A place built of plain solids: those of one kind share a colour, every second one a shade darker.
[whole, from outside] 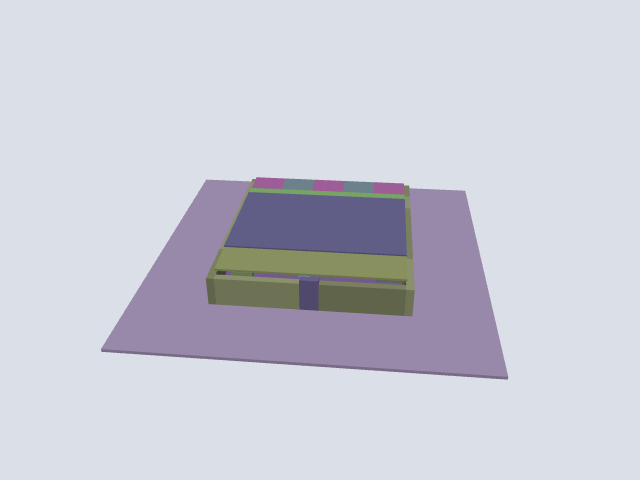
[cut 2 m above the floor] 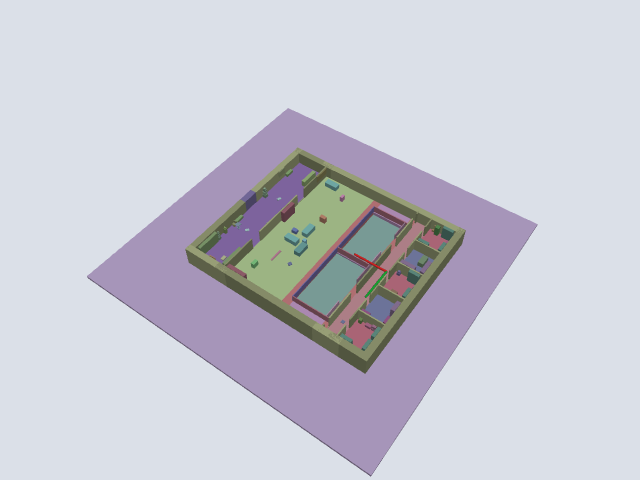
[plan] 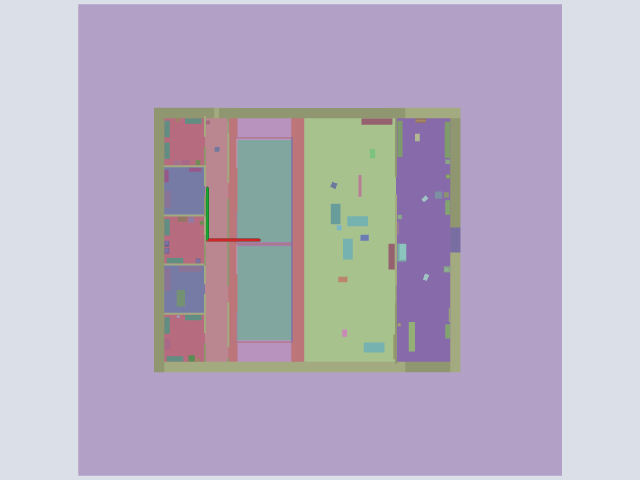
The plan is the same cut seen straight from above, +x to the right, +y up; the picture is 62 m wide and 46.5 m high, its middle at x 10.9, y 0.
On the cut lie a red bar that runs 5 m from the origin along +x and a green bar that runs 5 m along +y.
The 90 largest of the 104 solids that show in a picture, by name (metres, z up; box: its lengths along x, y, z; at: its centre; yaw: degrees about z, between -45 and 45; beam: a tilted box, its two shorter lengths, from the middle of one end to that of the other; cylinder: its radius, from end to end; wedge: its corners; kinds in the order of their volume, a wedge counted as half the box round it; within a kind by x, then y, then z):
{
 "ground_under_all_1": {"box": [46.86, 45.67, 0.4], "at": [10.91, 0.0, -0.75]},
 "wall_1": {"box": [1.0, 6.56, 3.94], "at": [-4.69, -9.52, 1.37]},
 "wall_2": {"box": [1.0, 6.56, 3.94], "at": [-4.69, -4.76, 1.37]},
 "wall_3": {"box": [1.0, 6.56, 3.94], "at": [-4.69, 0.0, 1.37]},
 "wall_4": {"box": [1.0, 6.56, 3.94], "at": [-4.69, 4.76, 1.37]},
 "wall_5": {"box": [1.0, 6.56, 3.94], "at": [-4.69, 9.52, 1.37]},
 "wall_6": {"box": [5.85, 1.0, 3.94], "at": [-2.27, -12.3, 1.37]},
 "wall_7": {"box": [4.25, 0.2, 3.94], "at": [-2.27, -7.14, 1.37]},
 "wall_8": {"box": [4.25, 0.2, 3.94], "at": [-2.27, -2.38, 1.37]},
 "wall_9": {"box": [4.25, 0.2, 3.94], "at": [-2.27, 2.38, 1.37]},
 "wall_10": {"box": [4.25, 0.2, 3.94], "at": [-2.27, 7.14, 1.37]},
 "wall_11": {"box": [5.85, 1.0, 3.94], "at": [-2.27, 12.3, 1.37]},
 "wall_12": {"box": [0.2, 2.01, 3.94], "at": [-0.24, -11.0, 1.37]},
 "wall_13": {"box": [0.2, 3.81, 3.94], "at": [-0.24, -7.14, 1.37]},
 "wall_14": {"box": [0.2, 2.01, 3.94], "at": [-0.24, -1.48, 1.37]},
 "wall_15": {"box": [0.2, 3.81, 3.94], "at": [-0.24, 2.38, 1.37]},
 "wall_16": {"box": [0.2, 2.01, 3.94], "at": [-0.24, 3.28, 1.37]},
 "wall_17": {"box": [0.2, 2.01, 3.94], "at": [-0.24, 6.24, 1.37]},
 "wall_18": {"box": [0.2, 2.01, 3.94], "at": [-0.24, 8.04, 1.37]},
 "wall_19": {"box": [0.2, 2.01, 3.94], "at": [-0.24, 11.0, 1.37]},
 "wall_20": {"box": [4.05, 1.0, 3.94], "at": [0.89, -12.3, 1.37]},
 "wall_21": {"box": [4.05, 1.0, 3.94], "at": [0.89, 12.3, 1.37]},
 "wall_22": {"box": [0.2, 4.37, 3.94], "at": [2.01, -8.2, 1.37]},
 "wall_23": {"box": [0.2, 8.46, 3.94], "at": [2.01, -0.23, 1.37]},
 "wall_24": {"box": [0.2, 4.83, 3.94], "at": [2.01, 7.96, 1.37]},
 "wall_25": {"box": [18.06, 1.0, 3.94], "at": [10.14, -12.3, 1.37]},
 "wall_26": {"box": [18.06, 1.0, 3.94], "at": [10.14, 12.3, 1.37]},
 "wall_27": {"box": [0.2, 5.91, 3.94], "at": [18.27, -9.05, 1.37]},
 "wall_28": {"box": [0.2, 8.78, 3.94], "at": [18.27, 0.0, 1.37]},
 "wall_29": {"box": [0.2, 5.91, 3.94], "at": [18.27, 9.05, 1.37]},
 "wall_30": {"box": [7.15, 1.0, 3.94], "at": [20.95, -12.3, 1.37]},
 "wall_31": {"box": [7.15, 1.0, 3.94], "at": [20.95, 12.3, 1.37]},
 "wall_32": {"box": [1.0, 11.6, 3.94], "at": [24.02, -7.0, 1.37]},
 "wall_33": {"box": [1.0, 11.6, 3.94], "at": [24.02, 7.0, 1.37]},
 "floor_yard_1": {"box": [8.9, 23.8, 1.14], "at": [13.82, 0.0, -0.03]},
 "floor_lobby_1": {"box": [5.35, 23.8, 1.14], "at": [20.95, 0.0, -0.03]},
 "ceil_hall_1": {"box": [16.26, 23.8, 0.3], "at": [10.14, 0.0, 4.29]},
 "floor_plot_1": {"box": [5.21, 9.1, 0.6], "at": [5.51, -5.15, -0.3]},
 "floor_plot_2": {"box": [5.21, 9.9, 0.94], "at": [5.51, 4.75, -0.13]},
 "floor_store_1": {"box": [4.05, 4.76, 1.14], "at": [-2.27, -9.52, -0.03]},
 "floor_store_2": {"box": [4.05, 4.76, 1.14], "at": [-2.27, 0.0, -0.03]},
 "floor_store_3": {"box": [4.05, 4.76, 1.14], "at": [-2.27, 9.52, -0.03]},
 "floor_back_corridor_1": {"box": [2.25, 23.8, 1.14], "at": [0.89, 0.0, -0.03]},
 "floor_walkway_1": {"box": [0.9, 23.8, 1.14], "at": [2.46, 0.0, -0.03]},
 "floor_walkway_2": {"box": [1.25, 23.8, 1.14], "at": [8.74, 0.0, -0.03]},
 "floor_office_1": {"box": [4.05, 4.76, 1.14], "at": [-2.27, -4.76, -0.03]},
 "floor_office_2": {"box": [4.05, 4.76, 1.14], "at": [-2.27, 4.76, -0.03]},
 "ceil_lobby_1": {"box": [5.35, 23.8, 0.3], "at": [20.95, 0.0, 4.09]},
 "floor_baulk_1": {"box": [5.21, 2.2, 1.14], "at": [5.51, -10.8, -0.03]},
 "floor_baulk_2": {"box": [5.21, 0.4, 1.14], "at": [5.51, -0.4, -0.03]},
 "floor_baulk_3": {"box": [5.21, 2.2, 1.14], "at": [5.51, 10.8, -0.03]},
 "ceil_store_1": {"box": [4.05, 4.76, 0.3], "at": [-2.27, -9.52, 3.94]},
 "ceil_store_2": {"box": [4.05, 4.76, 0.3], "at": [-2.27, 0.0, 3.94]},
 "ceil_store_3": {"box": [4.05, 4.76, 0.3], "at": [-2.27, 9.52, 3.94]},
 "ceil_back_corridor_1": {"box": [2.25, 23.8, 0.3], "at": [0.89, 0.0, 3.94]},
 "shelves_store_1": {"box": [0.5, 1.6, 2.0], "at": [-3.91, -8.29, 1.54]},
 "shelves_store_2": {"box": [0.5, 1.6, 2.0], "at": [-3.91, 1.23, 1.54]},
 "shelves_store_3": {"box": [0.5, 1.6, 2.0], "at": [-3.91, 8.65, 1.54]},
 "shelves_store_4": {"box": [0.5, 1.6, 2.0], "at": [-3.91, 10.75, 1.54]},
 "shelves_store_5": {"box": [1.6, 0.5, 2.0], "at": [-3.14, -11.52, 1.54]},
 "shelves_store_6": {"box": [1.6, 0.5, 2.0], "at": [-3.14, -2.0, 1.54]},
 "shelves_store_7": {"box": [1.6, 0.5, 2.0], "at": [-1.39, -7.52, 1.54]},
 "shelves_store_8": {"box": [1.6, 0.5, 2.0], "at": [-1.39, 11.52, 1.54]},
 "ceil_office_1": {"box": [4.05, 4.76, 0.3], "at": [-2.27, -4.76, 3.94]},
 "ceil_office_2": {"box": [4.05, 4.76, 0.3], "at": [-2.27, 4.76, 3.94]},
 "door_leaf_1": {"box": [0.97, 2.4, 4.41], "at": [24.04, 0.0, 1.6]},
 "cabinets_office_1": {"box": [0.6, 2.2, 2.0], "at": [-3.86, -3.83, 1.54]},
 "cabinets_office_2": {"box": [0.6, 1.65, 2.0], "at": [-3.86, 3.92, 1.54]},
 "cabinets_office_3": {"box": [2.2, 0.6, 2.0], "at": [-1.69, -2.81, 1.54]},
 "cabinets_hall_1": {"box": [3.0, 0.6, 2.0], "at": [16.42, 11.47, 1.54]},
 "cabinets_hall_2": {"box": [0.6, 2.5, 2.0], "at": [17.84, -1.6, 1.54]},
 "lockers_lobby_1": {"box": [0.5, 3.5, 1.8], "at": [18.65, 9.8, 1.44]},
 "lockers_lobby_2": {"box": [0.5, 3.5, 1.8], "at": [23.24, 9.7, 1.44]},
 "console_hall_1": {"box": [0.95, 2.0, 0.79], "at": [12.41, 2.51, 0.93]},
 "console_hall_2": {"box": [0.95, 2.0, 0.79], "at": [13.6, -0.88, 0.93]},
 "console_hall_3": {"box": [2.0, 0.95, 0.79], "at": [14.54, 1.82, 0.93]},
 "console_hall_4": {"box": [2.0, 0.95, 0.79], "at": [16.14, -10.41, 0.93]},
 "rail_far_1": {"box": [0.12, 19.92, 2.19], "at": [8.18, 0.0, 0.49]},
 "rail_baulk_1": {"box": [6.01, 0.12, 2.19], "at": [5.12, -9.9, 0.49]},
 "rail_baulk_2": {"box": [6.01, 0.12, 2.19], "at": [5.12, 9.9, 0.49]},
 "rail_baulk_3": {"box": [5.21, 0.12, 2.19], "at": [5.52, -0.4, 0.49]},
 "rail_end_1": {"box": [0.12, 2.84, 2.19], "at": [2.85, -1.88, 0.49]},
 "rail_end_2": {"box": [0.12, 3.04, 2.19], "at": [2.85, 1.18, 0.49]},
 "rail_end_3": {"box": [0.12, 2.89, 2.19], "at": [2.85, 8.4, 0.49]},
 "desk_lobby_1": {"box": [0.6, 2.85, 1.05], "at": [19.8, -9.38, 1.06]},
 "shelf_office_1": {"box": [0.4, 1.2, 1.8], "at": [-3.96, 6.19, 1.44]},
 "shelf_office_2": {"box": [1.2, 0.4, 1.8], "at": [-1.19, 6.81, 1.44]},
 "desk_office_1": {"box": [0.8, 1.6, 0.74], "at": [-2.58, -5.65, 0.91]},
 "lockers_store_1": {"box": [0.9, 0.48, 1.8], "at": [-2.44, 2.01, 1.44]},
 "step_cable_cover_1": {"box": [0.3, 2.1, 1.19], "at": [14.78, 5.24, -0.01]}
}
